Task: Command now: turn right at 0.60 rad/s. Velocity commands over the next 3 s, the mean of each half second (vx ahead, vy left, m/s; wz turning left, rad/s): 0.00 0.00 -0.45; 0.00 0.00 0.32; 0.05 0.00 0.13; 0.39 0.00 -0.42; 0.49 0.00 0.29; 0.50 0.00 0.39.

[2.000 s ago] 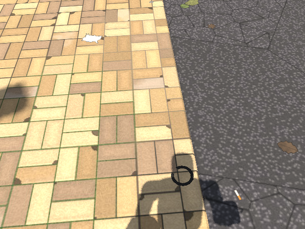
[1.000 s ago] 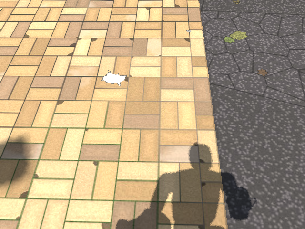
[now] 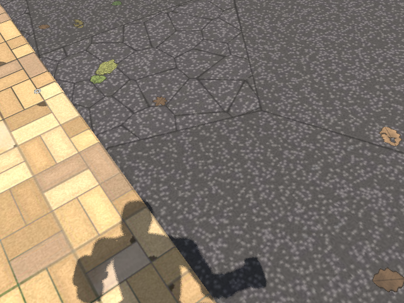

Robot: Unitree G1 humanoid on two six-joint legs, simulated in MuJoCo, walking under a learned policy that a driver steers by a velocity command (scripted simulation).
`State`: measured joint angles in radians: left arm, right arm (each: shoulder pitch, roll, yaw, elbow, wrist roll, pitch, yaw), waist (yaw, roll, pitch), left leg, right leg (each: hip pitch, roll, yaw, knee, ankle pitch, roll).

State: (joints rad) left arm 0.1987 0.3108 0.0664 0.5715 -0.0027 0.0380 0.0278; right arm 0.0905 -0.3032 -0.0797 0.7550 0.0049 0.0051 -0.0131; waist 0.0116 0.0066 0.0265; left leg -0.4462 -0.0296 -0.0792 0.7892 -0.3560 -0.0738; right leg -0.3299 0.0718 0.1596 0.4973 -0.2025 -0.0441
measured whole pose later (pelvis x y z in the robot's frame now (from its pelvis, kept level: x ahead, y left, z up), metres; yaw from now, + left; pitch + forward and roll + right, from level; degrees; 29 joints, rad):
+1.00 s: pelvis -0.01 +0.04 -0.02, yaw +1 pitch +1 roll -2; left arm 0.13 0.32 0.09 0.68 0.00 0.03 0.04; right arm 0.21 -0.31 -0.07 0.69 -0.01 0.02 0.02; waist -0.01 -0.04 0.06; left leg -0.35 -0.02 0.04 0.66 -0.33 0.08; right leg -0.41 -0.05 -0.02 1.02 -0.56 0.05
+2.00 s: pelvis +0.22 -0.03 +0.00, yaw -12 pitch +2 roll +1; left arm 0.40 0.29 0.04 0.77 -0.02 -0.05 0.02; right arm 0.02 -0.29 -0.04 0.65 0.01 -0.11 0.06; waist 0.08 0.04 0.05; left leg -0.62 0.01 -0.01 0.51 0.08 -0.02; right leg 0.09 0.05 0.14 0.25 -0.36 -0.07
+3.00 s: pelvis +0.78 -0.08 -0.01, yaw +13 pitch +2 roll -2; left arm 0.41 0.30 0.06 0.86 -0.03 -0.07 -0.01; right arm 0.03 -0.26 -0.02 0.61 0.02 -0.05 0.05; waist 0.12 0.04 0.03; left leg -0.56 0.05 -0.02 0.58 -0.09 0.03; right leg 0.05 0.00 -0.11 0.25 -0.33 0.01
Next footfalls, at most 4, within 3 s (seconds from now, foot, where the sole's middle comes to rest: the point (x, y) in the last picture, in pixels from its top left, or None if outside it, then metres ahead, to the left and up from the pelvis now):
0.12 left None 0.05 0.14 -0.78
0.50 right None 0.00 -0.13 -0.78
0.92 left None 0.03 0.12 -0.78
1.64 right None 0.09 -0.10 -0.78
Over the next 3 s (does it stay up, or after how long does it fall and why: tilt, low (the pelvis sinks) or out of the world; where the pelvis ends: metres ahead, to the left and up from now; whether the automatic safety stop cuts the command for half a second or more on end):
stays up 0.78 -0.08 -0.01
